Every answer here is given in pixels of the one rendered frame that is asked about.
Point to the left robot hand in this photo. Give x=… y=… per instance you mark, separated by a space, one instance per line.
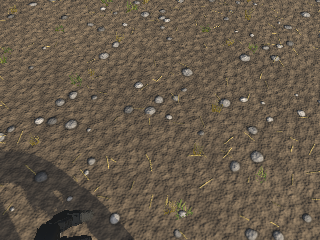
x=62 y=222

